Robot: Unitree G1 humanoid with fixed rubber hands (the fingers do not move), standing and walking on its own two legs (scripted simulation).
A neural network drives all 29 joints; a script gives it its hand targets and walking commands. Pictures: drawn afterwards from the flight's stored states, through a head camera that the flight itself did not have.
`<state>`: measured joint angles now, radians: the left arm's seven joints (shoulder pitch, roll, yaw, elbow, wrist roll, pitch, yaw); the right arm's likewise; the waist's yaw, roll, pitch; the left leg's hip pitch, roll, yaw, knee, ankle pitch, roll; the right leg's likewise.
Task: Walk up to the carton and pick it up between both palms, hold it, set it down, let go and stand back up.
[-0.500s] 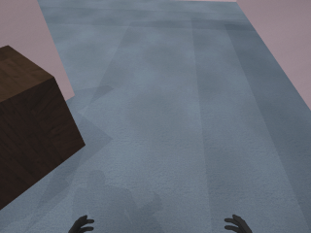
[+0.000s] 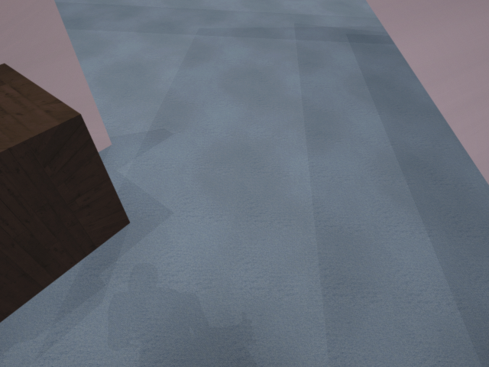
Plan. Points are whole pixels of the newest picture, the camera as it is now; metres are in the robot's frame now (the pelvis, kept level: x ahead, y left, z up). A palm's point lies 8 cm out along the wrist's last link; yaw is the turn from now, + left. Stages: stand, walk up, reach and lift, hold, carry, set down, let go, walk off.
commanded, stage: stand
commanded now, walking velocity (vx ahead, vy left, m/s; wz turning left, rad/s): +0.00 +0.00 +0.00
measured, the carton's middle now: out of the picture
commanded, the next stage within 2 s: none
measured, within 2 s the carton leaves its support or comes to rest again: neither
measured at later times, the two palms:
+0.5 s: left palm out of the picture +0.03 +0.25 -0.13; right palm out of the picture +0.04 -0.21 -0.12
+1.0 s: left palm out of the picture +0.00 +0.22 -0.14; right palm out of the picture +0.00 -0.19 -0.13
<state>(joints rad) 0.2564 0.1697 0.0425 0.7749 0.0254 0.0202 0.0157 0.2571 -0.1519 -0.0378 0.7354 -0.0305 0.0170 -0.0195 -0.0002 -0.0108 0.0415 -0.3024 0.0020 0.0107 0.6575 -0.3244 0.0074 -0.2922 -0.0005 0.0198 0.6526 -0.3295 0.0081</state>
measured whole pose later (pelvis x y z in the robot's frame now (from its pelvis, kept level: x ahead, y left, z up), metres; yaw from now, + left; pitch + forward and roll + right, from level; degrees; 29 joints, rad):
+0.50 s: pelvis +0.00 +0.02 +0.01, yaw +0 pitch -1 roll -1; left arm 0.29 0.16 0.07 0.93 0.02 0.01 0.02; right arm 0.29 -0.13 -0.05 0.91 -0.02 0.00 -0.03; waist 0.01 -0.02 0.03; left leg -0.29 -0.01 0.02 0.58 -0.27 0.03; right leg -0.27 -0.01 0.03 0.55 -0.26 0.03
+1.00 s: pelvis +0.00 +0.02 +0.01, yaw +0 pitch -3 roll +0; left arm 0.29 0.10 0.04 1.12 0.02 0.00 0.05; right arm 0.29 -0.11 -0.05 1.08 -0.01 0.00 -0.04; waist -0.01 -0.01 0.06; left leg -0.20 -0.03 0.03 0.49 -0.25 0.04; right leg -0.19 -0.03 0.04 0.47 -0.24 0.04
